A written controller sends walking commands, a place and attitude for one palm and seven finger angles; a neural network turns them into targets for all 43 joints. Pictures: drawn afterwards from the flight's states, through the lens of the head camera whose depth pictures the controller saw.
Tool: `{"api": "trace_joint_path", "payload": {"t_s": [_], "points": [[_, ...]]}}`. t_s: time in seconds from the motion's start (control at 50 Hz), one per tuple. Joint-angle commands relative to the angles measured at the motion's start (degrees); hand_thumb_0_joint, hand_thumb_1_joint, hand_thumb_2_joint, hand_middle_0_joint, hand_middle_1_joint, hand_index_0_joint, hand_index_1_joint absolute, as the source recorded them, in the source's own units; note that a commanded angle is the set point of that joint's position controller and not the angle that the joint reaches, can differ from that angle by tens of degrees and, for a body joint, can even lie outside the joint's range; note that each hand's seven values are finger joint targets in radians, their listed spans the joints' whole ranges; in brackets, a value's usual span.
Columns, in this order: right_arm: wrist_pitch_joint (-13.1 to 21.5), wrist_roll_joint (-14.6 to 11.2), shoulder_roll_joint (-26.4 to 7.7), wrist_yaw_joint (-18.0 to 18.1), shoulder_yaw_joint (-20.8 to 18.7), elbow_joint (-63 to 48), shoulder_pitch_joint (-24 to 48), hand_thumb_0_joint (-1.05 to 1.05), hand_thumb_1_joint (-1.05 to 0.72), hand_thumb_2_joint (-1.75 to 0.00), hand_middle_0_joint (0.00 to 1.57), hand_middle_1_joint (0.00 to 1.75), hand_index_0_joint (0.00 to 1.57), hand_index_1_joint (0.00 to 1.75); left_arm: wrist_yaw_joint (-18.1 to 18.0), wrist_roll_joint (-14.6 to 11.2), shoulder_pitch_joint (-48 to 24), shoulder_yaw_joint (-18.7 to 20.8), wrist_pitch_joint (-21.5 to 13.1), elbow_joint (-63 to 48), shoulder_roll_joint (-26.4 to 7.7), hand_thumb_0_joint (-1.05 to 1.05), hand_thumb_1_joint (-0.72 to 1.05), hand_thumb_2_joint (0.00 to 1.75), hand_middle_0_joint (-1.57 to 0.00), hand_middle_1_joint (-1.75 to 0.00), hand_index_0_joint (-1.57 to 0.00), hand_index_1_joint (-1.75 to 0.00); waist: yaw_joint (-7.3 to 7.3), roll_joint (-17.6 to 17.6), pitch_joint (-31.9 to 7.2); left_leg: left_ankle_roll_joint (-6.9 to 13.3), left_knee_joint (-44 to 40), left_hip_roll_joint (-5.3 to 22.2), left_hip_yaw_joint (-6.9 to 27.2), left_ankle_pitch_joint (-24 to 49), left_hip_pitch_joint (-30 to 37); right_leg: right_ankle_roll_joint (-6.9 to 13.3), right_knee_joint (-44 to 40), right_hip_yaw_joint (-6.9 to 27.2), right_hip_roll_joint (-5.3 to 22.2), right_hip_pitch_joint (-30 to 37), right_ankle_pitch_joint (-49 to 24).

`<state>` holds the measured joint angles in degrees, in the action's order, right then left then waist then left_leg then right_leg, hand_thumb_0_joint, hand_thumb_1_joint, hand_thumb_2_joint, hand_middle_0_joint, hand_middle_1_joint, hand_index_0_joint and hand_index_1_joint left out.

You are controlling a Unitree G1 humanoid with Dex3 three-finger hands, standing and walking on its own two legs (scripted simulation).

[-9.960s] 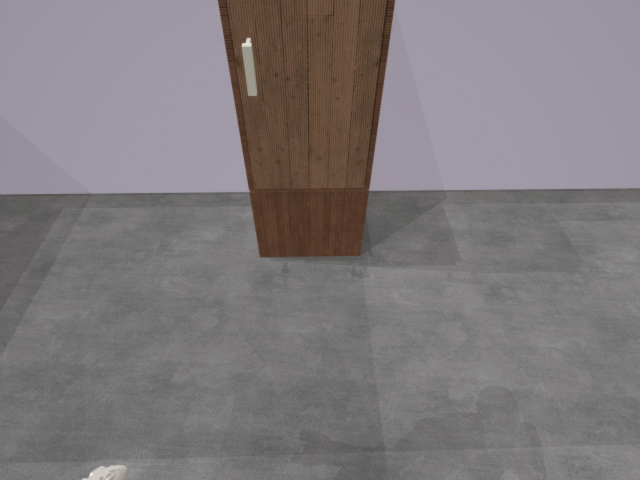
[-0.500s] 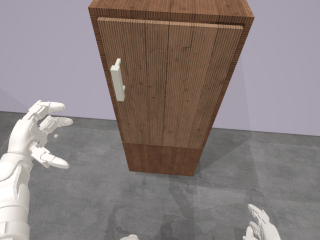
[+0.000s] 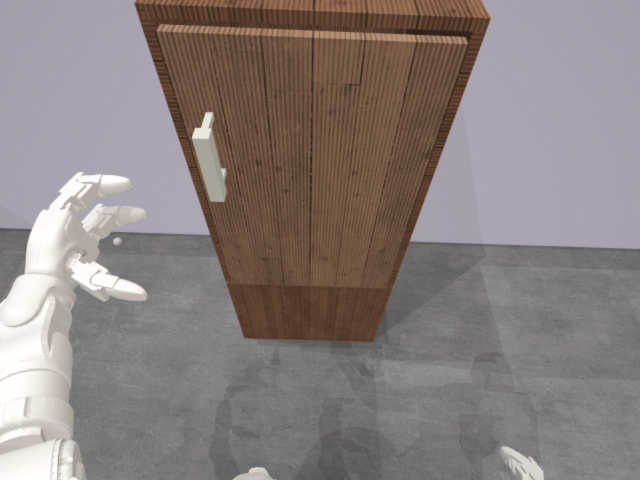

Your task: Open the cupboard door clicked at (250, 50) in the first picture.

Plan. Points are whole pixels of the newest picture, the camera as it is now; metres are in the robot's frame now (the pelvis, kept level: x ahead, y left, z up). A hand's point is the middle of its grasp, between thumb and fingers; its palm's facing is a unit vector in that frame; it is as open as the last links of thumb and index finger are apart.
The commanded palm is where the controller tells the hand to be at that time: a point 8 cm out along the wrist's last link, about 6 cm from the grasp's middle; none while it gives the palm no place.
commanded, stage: move the hooked fingers beside the handle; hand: left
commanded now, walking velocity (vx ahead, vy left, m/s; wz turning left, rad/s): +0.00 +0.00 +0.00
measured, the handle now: (213, 158) +0.54 +0.17 +0.07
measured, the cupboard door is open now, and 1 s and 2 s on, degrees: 0 0 0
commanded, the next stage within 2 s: slide the fingers in behind the handle in 1.68 s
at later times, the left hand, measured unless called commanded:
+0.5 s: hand (149, 205) +0.43 +0.24 +0.09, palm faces -0.01 -1.00 -0.01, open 14.0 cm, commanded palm +0.42 +0.28 +0.08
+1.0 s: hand (170, 173) +0.49 +0.22 +0.08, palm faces -0.01 -1.00 -0.01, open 14.0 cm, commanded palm +0.47 +0.28 +0.08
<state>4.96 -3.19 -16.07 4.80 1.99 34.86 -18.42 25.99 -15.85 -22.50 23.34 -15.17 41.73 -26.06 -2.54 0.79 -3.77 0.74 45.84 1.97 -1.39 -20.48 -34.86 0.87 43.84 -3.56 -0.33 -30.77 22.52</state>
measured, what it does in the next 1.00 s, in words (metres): stands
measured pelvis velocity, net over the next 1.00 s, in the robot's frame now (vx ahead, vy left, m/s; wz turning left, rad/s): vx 0.00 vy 0.00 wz -0.03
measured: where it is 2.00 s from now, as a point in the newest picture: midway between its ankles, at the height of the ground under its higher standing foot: outside the picture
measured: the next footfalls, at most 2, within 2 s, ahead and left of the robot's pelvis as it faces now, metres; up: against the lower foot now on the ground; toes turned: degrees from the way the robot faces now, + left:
none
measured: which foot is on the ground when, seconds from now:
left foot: down 0.00-1.00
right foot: down 0.00-1.00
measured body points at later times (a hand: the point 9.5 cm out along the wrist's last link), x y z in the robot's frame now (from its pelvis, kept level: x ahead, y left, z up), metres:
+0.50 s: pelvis -0.01 +0.01 -0.01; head +0.07 +0.02 +0.43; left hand +0.43 +0.29 +0.09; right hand +0.07 -0.26 -0.12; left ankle +0.02 +0.11 -0.71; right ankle -0.01 -0.11 -0.71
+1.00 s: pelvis +0.00 +0.00 -0.02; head +0.11 +0.02 +0.42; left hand +0.49 +0.28 +0.09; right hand -0.01 -0.28 -0.12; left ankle +0.02 +0.11 -0.71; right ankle -0.01 -0.11 -0.71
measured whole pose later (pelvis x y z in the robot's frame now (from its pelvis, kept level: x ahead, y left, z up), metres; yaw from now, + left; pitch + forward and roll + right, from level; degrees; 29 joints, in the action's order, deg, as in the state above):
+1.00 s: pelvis +0.00 +0.00 -0.02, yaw -2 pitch +18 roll -3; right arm -3.2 -1.4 -16.7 2.5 1.8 35.9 -23.8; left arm 21.6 -7.7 -49.7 25.1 -19.1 67.6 -35.1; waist -9.1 0.7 -4.8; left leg 0.8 52.5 3.6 -1.5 -22.6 -47.6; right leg 0.9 49.2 -3.2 -1.7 -43.3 23.6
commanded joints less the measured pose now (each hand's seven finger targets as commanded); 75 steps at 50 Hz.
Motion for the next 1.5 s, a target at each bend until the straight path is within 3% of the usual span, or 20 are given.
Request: {"api": "trace_joint_path", "payload": {"t_s": [0.0,0.12,0.22,0.38,0.44,0.52,0.54,0.6,0.68,0.74,0.84,0.92,1.0,1.08,1.1,1.22,1.3,1.38,1.4,1.48], "points": [[1.72,0.37,-8.92,0.61,-3.64,-5.92,-1.56,0.00,-0.90,-0.90,0.20,0.30,0.20,0.30,-0.07,-0.38,-23.25,4.71,-4.13,-8.17,-18.35,0.00,-0.50,0.30,-0.30,-1.20,-0.30,-1.20,-0.38,3.76,-17.97,1.32,-4.62,-1.83,2.24,13.40,12.34,0.27,-4.98,2.32,-1.37,3.33,-16.33],[0.51,0.45,-8.89,-0.03,-3.74,-6.74,-2.40,0.00,-0.90,-0.90,0.20,0.30,0.20,0.30,0.27,-0.46,-24.34,3.09,-4.70,-6.05,-16.47,0.00,-0.50,0.30,-0.30,-1.20,-0.30,-1.20,-0.17,4.28,-19.39,1.14,-3.65,-1.59,2.43,16.66,13.19,0.71,-3.77,1.82,-1.94,2.71,-18.55],[-0.61,0.38,-9.16,-0.28,-3.88,-6.59,-3.21,0.00,-0.90,-0.90,0.20,0.30,0.20,0.30,-0.52,0.29,-28.89,1.47,-4.80,-4.25,-15.64,0.00,-0.50,0.30,-0.30,-1.20,-0.30,-1.20,-1.23,3.26,-18.41,1.17,-3.43,-1.34,2.82,15.72,12.66,0.66,-3.54,1.48,-2.05,0.13,-16.81],[-1.77,0.87,-9.39,-0.49,-3.73,-4.09,-5.06,0.00,-0.90,-0.90,0.20,0.30,0.20,0.30,-3.46,3.12,-40.02,-0.54,-6.80,1.11,-15.60,0.00,-0.50,0.30,-0.30,-1.20,-0.30,-1.20,-3.31,5.98,-19.67,0.66,-2.67,-0.82,4.18,12.81,13.87,0.55,-2.76,1.26,-1.93,-5.52,-11.71],[-2.17,1.22,-9.62,-0.81,-3.97,-3.78,-6.18,0.00,-0.90,-0.90,0.20,0.30,0.20,0.30,-4.36,3.83,-40.12,1.13,-7.74,2.32,-17.35,0.00,-0.50,0.30,-0.30,-1.20,-0.30,-1.20,-2.52,6.37,-23.53,0.47,-1.89,-0.63,4.65,16.52,15.45,0.68,-1.71,1.25,-2.06,-4.73,-13.93],[-3.13,1.39,-9.56,-1.10,-3.69,-3.22,-7.15,0.00,-0.90,-0.90,0.20,0.30,0.20,0.30,-4.90,4.47,-43.05,0.61,-7.58,6.64,-17.35,0.00,-0.50,0.30,-0.30,-1.20,-0.30,-1.20,-3.52,4.24,-21.65,0.94,-1.23,-0.79,4.09,14.83,11.71,0.42,-1.59,1.52,-2.20,-4.53,-14.04],[-3.45,1.44,-9.92,-1.15,-3.79,-3.20,-7.47,0.00,-0.90,-0.90,0.20,0.30,0.20,0.30,-5.18,4.77,-42.24,2.82,-7.55,7.99,-20.01,0.00,-0.50,0.30,-0.30,-1.20,-0.30,-1.20,-3.01,3.40,-22.28,0.93,-1.24,-0.66,3.96,14.99,11.00,0.30,-1.41,1.55,-2.18,-3.80,-14.61],[-4.17,1.56,-9.96,-1.31,-3.80,-3.56,-8.18,0.00,-0.90,-0.90,0.20,0.30,0.20,0.30,-5.27,5.49,-43.13,3.70,-7.76,8.62,-21.94,0.00,-0.50,0.30,-0.30,-1.20,-0.30,-1.20,-3.00,4.10,-23.66,1.10,-0.72,-0.85,3.29,14.85,9.55,0.12,-1.16,2.10,-2.16,-2.53,-15.58],[-5.18,1.56,-10.17,-1.24,-3.61,-3.38,-9.23,0.00,-0.90,-0.90,0.20,0.30,0.20,0.30,-4.85,6.23,-46.36,3.77,-7.89,12.04,-23.73,0.00,-0.50,0.30,-0.30,-1.20,-0.30,-1.20,-4.33,4.39,-21.13,1.39,-0.03,-0.88,2.77,12.08,6.03,-0.11,-1.33,2.72,-2.33,-3.59,-14.24],[-5.48,1.64,-10.31,-1.14,-3.87,-2.98,-10.30,0.00,-0.90,-0.90,0.20,0.30,0.20,0.30,-4.35,6.19,-49.21,3.63,-8.63,11.17,-23.95,0.00,-0.50,0.30,-0.30,-1.20,-0.30,-1.20,-5.04,6.10,-24.83,1.39,0.88,-0.70,2.89,14.09,8.51,-0.11,-0.90,2.85,-2.57,-4.23,-15.41],[-6.25,1.81,-10.66,-1.13,-3.84,-1.87,-11.91,0.00,-0.90,-0.90,0.20,0.30,0.20,0.30,-4.05,6.61,-51.57,3.20,-7.58,14.98,-24.42,0.00,-0.50,0.30,-0.30,-1.20,-0.30,-1.20,-6.48,4.95,-23.70,1.63,1.80,-0.48,3.20,14.73,7.25,-0.30,-0.74,2.75,-2.75,-5.98,-15.70],[-6.79,2.26,-10.38,-1.63,-3.84,-2.74,-12.87,0.00,-0.90,-0.90,0.20,0.30,0.20,0.30,-4.17,7.07,-49.69,2.80,-7.49,13.43,-23.44,0.00,-0.50,0.30,-0.30,-1.20,-0.30,-1.20,-5.14,9.15,-26.88,1.29,2.26,-0.64,3.34,18.71,10.01,0.27,0.41,2.17,-2.90,-6.30,-17.56],[-7.53,2.17,-10.60,-1.86,-3.97,-3.46,-12.86,0.00,-0.90,-0.90,0.20,0.30,0.20,0.30,-4.73,6.87,-47.69,5.52,-7.39,13.23,-26.34,0.00,-0.50,0.30,-0.30,-1.20,-0.30,-1.20,-4.53,5.67,-26.79,1.56,2.19,-0.55,2.71,17.79,7.24,-0.20,0.14,2.54,-3.00,-3.67,-18.57],[-7.98,2.07,-10.26,-2.04,-4.02,-3.82,-12.64,0.00,-0.90,-0.90,0.20,0.30,0.20,0.30,-5.04,7.05,-47.87,5.00,-7.77,10.46,-25.67,0.00,-0.50,0.30,-0.30,-1.20,-0.30,-1.20,-4.71,7.46,-27.29,1.56,2.38,-0.55,2.45,19.22,8.85,-0.25,0.18,2.49,-3.11,-3.96,-20.00],[-8.16,2.06,-10.35,-1.94,-4.17,-3.78,-12.83,0.00,-0.90,-0.90,0.20,0.30,0.20,0.30,-5.27,7.17,-47.71,6.49,-7.97,10.00,-27.42,0.00,-0.50,0.30,-0.30,-1.20,-0.30,-1.20,-4.37,6.49,-27.45,1.55,2.31,-0.43,2.64,19.88,8.68,-0.19,0.34,2.45,-3.19,-3.03,-20.61],[-8.37,1.82,-10.11,-1.79,-4.10,-3.80,-12.19,0.00,-0.90,-0.90,0.20,0.30,0.20,0.30,-4.43,6.41,-47.11,5.20,-8.11,9.93,-25.41,0.00,-0.50,0.30,-0.30,-1.20,-0.30,-1.20,-4.82,7.62,-26.42,1.64,2.63,-0.62,2.45,20.96,9.73,0.02,0.12,2.51,-3.27,-3.39,-21.89],[-8.26,1.80,-9.86,-1.96,-4.19,-3.30,-11.73,0.00,-0.90,-0.90,0.20,0.30,0.20,0.30,-3.81,5.86,-47.40,1.64,-7.56,10.27,-20.67,0.00,-0.50,0.30,-0.30,-1.20,-0.30,-1.20,-5.83,7.21,-25.31,1.33,2.62,-0.26,3.13,21.56,11.82,-0.08,-0.13,1.78,-3.30,-6.38,-20.55],[-8.34,1.81,-9.96,-2.03,-4.15,-3.47,-11.29,0.00,-0.90,-0.90,0.20,0.30,0.20,0.30,-4.12,5.52,-45.58,2.11,-7.33,10.76,-20.58,0.00,-0.50,0.30,-0.30,-1.20,-0.30,-1.20,-5.01,7.31,-25.42,1.09,2.55,-0.24,3.45,22.52,12.27,0.15,0.25,1.44,-3.20,-6.63,-20.30],[-8.30,1.83,-9.71,-2.13,-4.06,-3.47,-10.98,0.00,-0.90,-0.90,0.20,0.30,0.20,0.30,-4.24,5.63,-46.84,0.31,-7.09,10.28,-18.61,0.00,-0.50,0.30,-0.30,-1.20,-0.30,-1.20,-5.74,6.94,-24.55,1.23,2.58,-0.26,3.31,22.11,11.90,0.00,0.18,1.40,-3.17,-7.08,-20.33],[-8.29,2.00,-9.74,-2.21,-4.07,-3.49,-10.90,0.00,-0.90,-0.90,0.20,0.30,0.20,0.30,-5.71,6.26,-48.99,0.73,-7.46,9.57,-19.05,0.00,-0.50,0.30,-0.30,-1.20,-0.30,-1.20,-5.76,7.39,-25.36,1.04,2.84,-0.25,3.87,22.13,12.67,0.02,0.53,1.38,-3.05,-8.02,-19.36]]}}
